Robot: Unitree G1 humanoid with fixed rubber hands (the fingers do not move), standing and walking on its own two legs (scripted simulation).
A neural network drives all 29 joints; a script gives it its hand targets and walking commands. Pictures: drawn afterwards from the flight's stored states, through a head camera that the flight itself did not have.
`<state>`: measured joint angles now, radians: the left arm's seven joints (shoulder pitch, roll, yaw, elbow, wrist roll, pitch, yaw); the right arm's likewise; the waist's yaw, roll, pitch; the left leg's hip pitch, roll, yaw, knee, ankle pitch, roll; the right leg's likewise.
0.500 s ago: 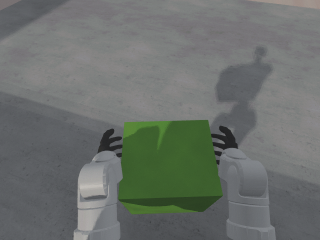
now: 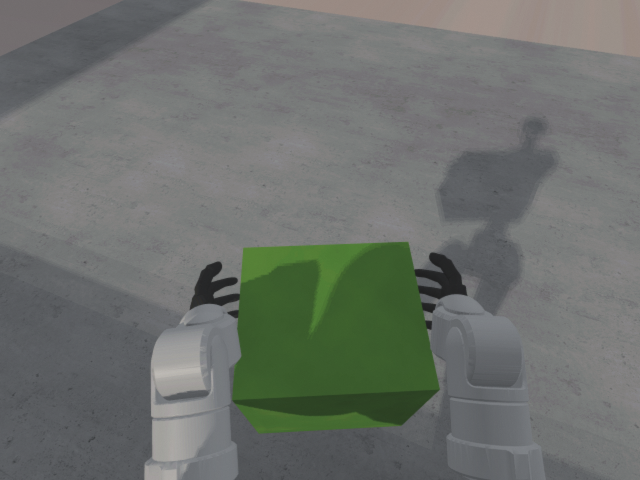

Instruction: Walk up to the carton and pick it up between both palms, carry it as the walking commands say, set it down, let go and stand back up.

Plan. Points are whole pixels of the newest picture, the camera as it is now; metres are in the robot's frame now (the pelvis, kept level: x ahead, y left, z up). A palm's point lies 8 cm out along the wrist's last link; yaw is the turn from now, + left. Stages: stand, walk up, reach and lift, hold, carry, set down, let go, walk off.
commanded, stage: carry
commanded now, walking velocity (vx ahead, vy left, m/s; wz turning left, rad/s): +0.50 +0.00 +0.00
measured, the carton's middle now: (328, 344) +0.31 +0.01 +0.00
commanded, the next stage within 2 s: none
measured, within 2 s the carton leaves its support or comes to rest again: neither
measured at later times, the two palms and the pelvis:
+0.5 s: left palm (251, 149) +0.62 +0.14 +0.09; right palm (413, 143) +0.65 -0.14 +0.08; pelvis +0.33 -0.02 +0.01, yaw +3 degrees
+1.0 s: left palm (277, 59) +0.99 +0.12 +0.08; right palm (398, 62) +0.99 -0.16 +0.07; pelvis +0.68 -0.02 +0.00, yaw +2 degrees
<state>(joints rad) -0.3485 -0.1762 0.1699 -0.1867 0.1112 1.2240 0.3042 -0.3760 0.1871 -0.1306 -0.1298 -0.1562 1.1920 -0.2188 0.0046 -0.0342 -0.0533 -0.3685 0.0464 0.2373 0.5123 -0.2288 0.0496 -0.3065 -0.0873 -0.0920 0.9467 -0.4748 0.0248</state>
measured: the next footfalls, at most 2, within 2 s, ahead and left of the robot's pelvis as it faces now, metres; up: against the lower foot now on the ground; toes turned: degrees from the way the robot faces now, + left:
right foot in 0.24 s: +0.31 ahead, -0.12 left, +0.00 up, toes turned -9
left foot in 0.58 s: +0.52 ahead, +0.11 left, +0.00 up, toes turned +13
